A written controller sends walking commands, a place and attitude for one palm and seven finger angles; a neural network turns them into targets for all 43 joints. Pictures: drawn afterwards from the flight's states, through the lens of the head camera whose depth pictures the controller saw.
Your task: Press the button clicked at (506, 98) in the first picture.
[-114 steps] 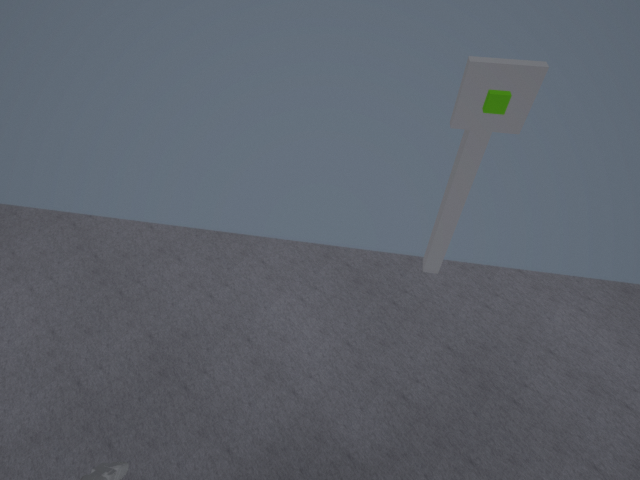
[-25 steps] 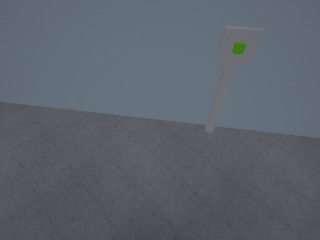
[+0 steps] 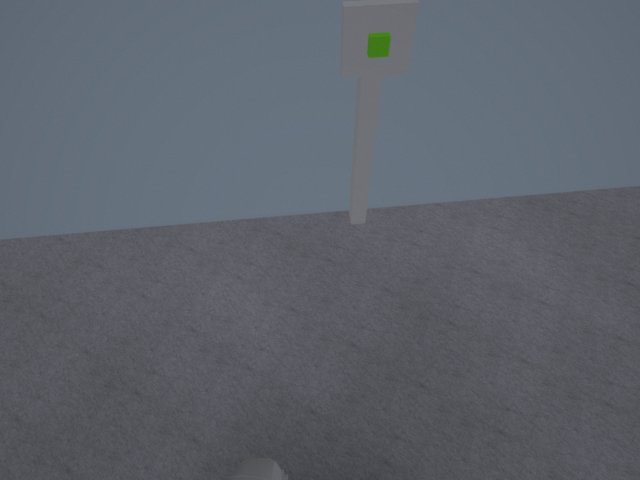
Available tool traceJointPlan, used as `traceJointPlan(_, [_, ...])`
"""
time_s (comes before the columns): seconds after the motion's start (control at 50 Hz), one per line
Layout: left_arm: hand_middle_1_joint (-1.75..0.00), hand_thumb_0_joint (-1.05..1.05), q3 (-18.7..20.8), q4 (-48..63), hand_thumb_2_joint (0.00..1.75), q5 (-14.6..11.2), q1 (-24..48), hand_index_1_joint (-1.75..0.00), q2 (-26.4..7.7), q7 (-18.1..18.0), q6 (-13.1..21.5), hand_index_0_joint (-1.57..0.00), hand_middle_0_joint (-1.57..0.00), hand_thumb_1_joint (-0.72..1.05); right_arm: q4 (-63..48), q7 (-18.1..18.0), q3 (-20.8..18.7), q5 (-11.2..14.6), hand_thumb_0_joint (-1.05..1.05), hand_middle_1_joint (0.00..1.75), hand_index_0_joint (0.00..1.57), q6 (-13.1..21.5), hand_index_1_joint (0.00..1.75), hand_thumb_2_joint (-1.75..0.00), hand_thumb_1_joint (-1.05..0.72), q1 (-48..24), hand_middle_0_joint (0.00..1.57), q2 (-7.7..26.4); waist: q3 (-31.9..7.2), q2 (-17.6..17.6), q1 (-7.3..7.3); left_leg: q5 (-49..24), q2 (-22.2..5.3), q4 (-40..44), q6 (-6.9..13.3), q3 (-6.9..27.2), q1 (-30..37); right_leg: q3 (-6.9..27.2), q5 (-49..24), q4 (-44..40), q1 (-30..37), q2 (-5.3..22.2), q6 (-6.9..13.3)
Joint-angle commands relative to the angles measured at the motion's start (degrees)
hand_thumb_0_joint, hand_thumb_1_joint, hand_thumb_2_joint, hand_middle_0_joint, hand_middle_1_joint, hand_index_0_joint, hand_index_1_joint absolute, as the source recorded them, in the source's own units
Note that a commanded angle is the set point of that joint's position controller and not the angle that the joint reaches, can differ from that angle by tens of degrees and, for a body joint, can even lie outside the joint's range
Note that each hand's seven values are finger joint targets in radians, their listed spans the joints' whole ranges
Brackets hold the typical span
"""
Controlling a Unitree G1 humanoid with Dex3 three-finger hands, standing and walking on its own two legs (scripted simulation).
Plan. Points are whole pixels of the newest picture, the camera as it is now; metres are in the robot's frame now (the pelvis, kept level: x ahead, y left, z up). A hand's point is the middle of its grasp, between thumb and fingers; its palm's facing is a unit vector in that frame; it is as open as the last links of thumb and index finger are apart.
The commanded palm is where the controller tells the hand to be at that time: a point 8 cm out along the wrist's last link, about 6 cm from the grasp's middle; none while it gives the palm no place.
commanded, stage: walk to a spot facing it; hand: left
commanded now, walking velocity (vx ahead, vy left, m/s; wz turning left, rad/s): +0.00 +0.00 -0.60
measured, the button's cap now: (378, 44) +1.08 -0.04 -0.01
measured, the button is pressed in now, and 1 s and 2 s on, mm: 0 0 0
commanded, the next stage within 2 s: none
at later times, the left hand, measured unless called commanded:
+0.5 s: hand (185, 474) +0.14 +0.21 -0.16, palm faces -0.31 -0.92 -0.24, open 7.4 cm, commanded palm none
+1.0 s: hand (218, 435) +0.19 +0.19 -0.19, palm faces -0.53 -0.83 -0.16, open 7.4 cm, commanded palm none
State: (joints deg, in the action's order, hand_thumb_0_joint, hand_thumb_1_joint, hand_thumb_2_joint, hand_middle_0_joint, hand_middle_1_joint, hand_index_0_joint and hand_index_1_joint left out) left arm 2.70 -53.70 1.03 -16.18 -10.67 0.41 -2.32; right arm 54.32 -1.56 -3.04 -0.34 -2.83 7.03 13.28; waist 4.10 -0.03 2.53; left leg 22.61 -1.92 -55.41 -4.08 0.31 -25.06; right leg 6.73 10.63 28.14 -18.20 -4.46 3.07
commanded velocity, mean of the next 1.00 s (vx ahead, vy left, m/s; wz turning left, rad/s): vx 0.16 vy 0.00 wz -0.60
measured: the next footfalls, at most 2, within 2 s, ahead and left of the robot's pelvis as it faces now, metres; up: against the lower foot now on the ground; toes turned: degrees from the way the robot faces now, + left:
left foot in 0.16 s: +0.02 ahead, +0.16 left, +0.00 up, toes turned -6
right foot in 0.54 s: -0.04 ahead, -0.11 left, +0.00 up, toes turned -25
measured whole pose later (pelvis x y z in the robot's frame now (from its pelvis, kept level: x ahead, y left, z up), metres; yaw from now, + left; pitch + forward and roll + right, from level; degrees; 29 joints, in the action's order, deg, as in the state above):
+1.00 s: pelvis +0.06 +0.03 -0.01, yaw -37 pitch -1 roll -2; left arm 4.9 -57.0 1.4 -17.8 -14.0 2.2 -2.8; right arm 51.1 -0.6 -1.7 -1.4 2.7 14.6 12.4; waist 0.0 2.3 0.8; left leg 18.1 -4.7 -35.5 1.3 -8.5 -16.6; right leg 4.5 25.4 53.9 -20.9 -2.0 0.5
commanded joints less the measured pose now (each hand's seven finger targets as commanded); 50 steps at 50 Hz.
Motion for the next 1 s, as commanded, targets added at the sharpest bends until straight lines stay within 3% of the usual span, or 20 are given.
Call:
traceJointPlan(0.0, [-0.30, 0.00, 4.1, 4.2, 0.90, 0.6, -1.2, -0.30, -13.6, -1.2, 1.1, -0.20, -0.20, 0.90, -5.8, -0.3, -1.4, 0.1, 0.00, 0.30, 0.20, 2.2, 0.30, -0.90, -0.90, -1.3, 0.20, 4.6, -8.1, 8.5, -0.01, 1.6, 0.3, 7.7, 0.5, 0.5, -0.8, 19.7, -12.2, -8.4, 9.4, 14.6, 7.7])
traceJointPlan(0.1, [-0.30, 0.00, 4.2, 5.6, 0.90, 0.3, 4.2, -0.30, -13.7, -1.0, 0.2, -0.20, -0.20, 0.90, -4.7, -1.0, -1.4, 0.6, 0.00, 0.30, 0.20, 3.1, 0.30, -0.90, -0.90, 6.8, 0.20, 4.9, -9.2, 9.2, -3.81, -5.7, 1.9, 29.4, 2.3, -0.3, 16.3, 19.9, -8.3, -4.8, -1.1, 10.4, 2.9])
traceJointPlan(0.12, [-0.30, 0.00, 3.8, 6.7, 0.90, 0.0, 4.9, -0.30, -11.7, -0.7, 0.0, -0.20, -0.20, 0.90, -4.5, -1.3, -1.7, 0.4, 0.00, 0.30, 0.20, 3.7, 0.30, -0.90, -0.90, 9.1, 0.20, 7.5, -9.9, 2.9, -5.02, -5.2, -3.1, 35.5, 4.2, 4.5, 24.5, 16.1, -1.0, 0.1, -9.2, 6.0, 0.2])
traceJointPlan(0.14, [-0.30, 0.00, 3.1, 8.0, 0.90, -0.4, 4.4, -0.30, -8.4, 0.1, -0.1, -0.20, -0.20, 0.90, -5.5, -1.2, -2.6, -0.4, 0.00, 0.30, 0.20, 3.9, 0.30, -0.90, -0.90, 7.8, 0.20, 12.9, -7.8, -13.4, -4.56, -2.2, -17.5, 42.4, 8.7, 19.6, 27.9, 5.6, 13.2, 13.1, -20.5, -2.0, -3.0])
traceJointPlan(0.16, [-0.30, 0.00, 3.8, 9.0, 0.90, 0.4, 5.7, -0.30, -9.3, 0.4, 0.2, -0.20, -0.20, 0.90, -7.1, -1.2, -2.8, -0.5, 0.00, 0.30, 0.20, 3.5, 0.30, -0.90, -0.90, 6.2, 0.20, 14.7, -4.5, -13.3, -4.16, -5.6, -26.6, 43.9, 13.3, 23.9, 17.8, -1.3, 20.7, 27.5, -19.6, 0.1, -5.5])
traceJointPlan(0.24, [-0.30, 0.00, 4.3, 5.8, 0.90, 0.8, 2.1, -0.30, -9.3, 1.7, -0.9, -0.20, -0.20, 0.90, -8.8, -1.0, -1.0, -1.1, 0.00, 0.30, 0.20, 4.0, 0.30, -0.90, -0.90, -1.9, 0.20, 8.5, -1.8, -8.0, 0.31, -15.8, -14.6, 39.5, 11.4, 5.0, 10.7, -3.4, 11.5, 42.8, -16.1, 3.7, -7.0])
traceJointPlan(0.4, [-0.30, 0.00, 2.4, 8.7, 0.90, 0.3, 10.8, -0.30, -7.0, 2.1, -0.4, -0.20, -0.20, 0.90, -4.6, -0.3, -2.8, -1.3, 0.00, 0.30, 0.20, 3.6, 0.30, -0.90, -0.90, 9.2, 0.20, 11.6, -3.5, -12.1, -5.47, -36.3, -17.1, 32.3, 11.7, -2.1, 21.1, -11.2, 15.2, 17.9, -8.7, 5.5, -6.5])
traceJointPlan(0.48, [-0.30, 0.00, 2.9, 6.8, 0.90, 0.1, 4.8, -0.30, -8.8, 1.7, 0.8, -0.20, -0.20, 0.90, -4.7, 0.3, -3.3, -0.9, 0.00, 0.30, 0.20, 3.1, 0.30, -0.90, -0.90, 8.0, 0.20, 12.6, -7.1, -9.5, -1.92, -32.7, -16.0, 20.9, 6.3, -7.6, 15.5, -12.7, 2.2, -0.8, 7.3, 4.5, -4.1])
traceJointPlan(0.5, [-0.30, 0.00, 3.5, 5.4, 0.90, 0.5, 0.2, -0.30, -13.7, 1.2, 1.7, -0.20, -0.20, 0.90, -5.0, 0.9, -2.6, -0.4, 0.00, 0.30, 0.20, 3.0, 0.30, -0.90, -0.90, 9.8, 0.20, 10.2, -11.5, 0.9, -0.06, -21.1, -13.7, 9.5, 2.6, -10.9, 5.3, -4.1, -4.5, -6.2, 21.6, 11.8, -1.0])
traceJointPlan(0.52, [-0.30, 0.00, 4.9, 4.1, 0.90, 0.5, -3.8, -0.30, -20.1, 0.2, 2.2, -0.20, -0.20, 0.90, -8.1, 1.2, -0.8, -0.6, 0.00, 0.30, 0.20, 2.9, 0.30, -0.90, -0.90, 6.8, 0.20, 4.9, -11.3, 18.8, 1.99, 12.8, -4.9, -4.4, -0.6, -11.6, -12.4, 16.9, -18.3, -8.7, 27.6, 26.6, 5.0])
traceJointPlan(0.54, [-0.30, 0.00, 4.9, 4.0, 0.90, -0.5, -6.4, -0.30, -19.8, -0.5, 1.6, -0.20, -0.20, 0.90, -9.5, 0.4, -0.9, -0.9, 0.00, 0.30, 0.20, 2.3, 0.30, -0.90, -0.90, 2.3, 0.20, 6.9, -10.3, 12.9, 4.18, 13.6, -5.5, -9.1, 0.1, -2.4, -14.5, 17.2, -16.0, -9.5, 23.9, 28.0, 8.6])
traceJointPlan(0.58, [-0.30, 0.00, 4.5, 4.5, 0.90, -0.3, -2.0, -0.30, -16.7, -0.6, 2.0, -0.20, -0.20, 0.90, -9.1, 0.8, -1.3, -1.0, 0.00, 0.30, 0.20, 2.4, 0.30, -0.90, -0.90, -1.0, 0.20, 8.3, -5.8, 14.9, 2.73, 6.5, -6.5, -12.1, 0.1, -0.4, -17.1, 18.1, 3.4, -13.2, 18.1, 22.9, 8.5])
traceJointPlan(0.64, [-0.30, 0.00, 3.2, 5.8, 0.90, 0.2, 4.0, -0.30, -13.9, -0.2, 2.7, -0.20, -0.20, 0.90, -6.1, 2.0, -1.6, -1.5, 0.00, 0.30, 0.20, 2.3, 0.30, -0.90, -0.90, 2.7, 0.20, 7.2, -2.6, 8.1, -1.44, -1.8, -6.1, -6.7, -0.8, -3.2, -9.0, 9.9, 12.9, -14.9, 7.3, 17.2, 6.2])
traceJointPlan(0.78, [-0.30, 0.00, 3.5, 4.0, 0.90, 0.5, 1.7, -0.30, -15.0, 0.2, 3.7, -0.20, -0.20, 0.90, -7.7, 2.6, -1.6, -1.0, 0.00, 0.30, 0.20, 3.8, 0.30, -0.90, -0.90, 2.4, 0.20, 5.8, -1.2, 8.7, -1.25, -3.2, -3.2, 8.9, -0.6, -4.4, -2.7, 12.8, 17.4, -16.1, 3.6, 16.0, 7.0])
traceJointPlan(0.86, [-0.30, 0.00, 3.9, 4.3, 0.90, 0.4, 5.3, -0.30, -14.0, 0.4, 3.2, -0.20, -0.20, 0.90, -5.9, 1.7, -1.6, -0.6, 0.00, 0.30, 0.20, 5.3, 0.30, -0.90, -0.90, 11.0, 0.20, 5.6, -2.3, 8.2, -5.65, -6.4, -0.5, 24.7, 0.4, -5.9, 16.0, 11.6, 17.1, -8.6, -5.1, 12.2, 4.6])
traceJointPlan(0.88, [-0.30, 0.00, 3.2, 4.8, 0.90, 0.3, 5.7, -0.30, -11.0, 0.5, 2.9, -0.20, -0.20, 0.90, -3.8, 0.7, -2.0, -0.5, 0.00, 0.30, 0.20, 5.9, 0.30, -0.90, -0.90, 17.2, 0.20, 8.0, -4.6, 0.9, -8.07, -3.5, -3.0, 30.9, 0.6, -3.7, 26.6, 8.5, 16.6, 0.4, -10.7, 8.1, 2.4])
traceJointPlan(0.9, [-0.30, 0.00, 2.4, 5.6, 0.90, -0.2, 4.3, -0.30, -6.0, 1.1, 2.5, -0.20, -0.20, 0.90, -2.2, 0.3, -3.4, -1.4, 0.00, 0.30, 0.20, 6.1, 0.30, -0.90, -0.90, 23.2, 0.20, 14.2, -7.3, -19.1, -10.06, 13.9, -18.3, 39.9, 3.5, 15.0, 33.2, 0.3, 22.0, 20.5, -20.4, 0.0, -0.8])
traceJointPlan(0.92, [-0.30, 0.00, 2.6, 7.3, 0.90, -0.1, 4.9, -0.30, -6.0, 1.4, 2.7, -0.20, -0.20, 0.90, -2.8, 0.2, -3.0, -1.6, 0.00, 0.30, 0.20, 5.9, 0.30, -0.90, -0.90, 23.2, 0.20, 16.2, -4.8, -21.6, -8.85, 28.2, -28.7, 48.7, 7.9, 28.7, 27.0, -4.4, 22.9, 31.7, -25.1, 1.4, -2.4])
traceJointPlan(0.94, [-0.30, 0.00, 3.2, 6.7, 0.90, 0.7, 8.2, -0.30, -7.9, 1.6, 2.6, -0.20, -0.20, 0.90, -2.8, 0.1, -2.4, -1.5, 0.00, 0.30, 0.20, 5.9, 0.30, -0.90, -0.90, 19.1, 0.20, 13.3, 0.9, -15.8, -8.00, 31.2, -27.6, 52.0, 7.7, 28.9, 18.0, -2.5, 17.6, 38.3, -24.6, 4.5, -2.4])
traceJointPlan(0.98, [-0.30, 0.00, 3.8, 4.2, 0.90, 1.1, 5.3, -0.30, -7.2, 2.8, 2.2, -0.20, -0.20, 0.90, -3.8, 0.0, -0.8, -1.2, 0.00, 0.30, 0.20, 6.6, 0.30, -0.90, -0.90, 12.4, 0.20, 8.3, 5.6, -7.8, -3.28, 17.2, -21.4, 50.3, 5.2, 13.8, 12.5, -4.6, 7.2, 42.4, -23.0, 7.5, -3.1])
